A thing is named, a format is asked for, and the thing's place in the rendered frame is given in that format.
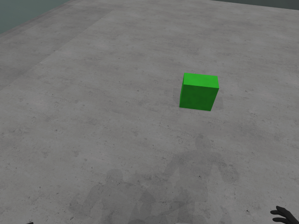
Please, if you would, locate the carton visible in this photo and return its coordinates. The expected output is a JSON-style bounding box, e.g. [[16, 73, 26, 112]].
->
[[179, 73, 219, 111]]

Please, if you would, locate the right robot hand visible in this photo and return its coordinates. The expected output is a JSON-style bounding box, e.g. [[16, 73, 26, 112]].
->
[[270, 206, 299, 224]]

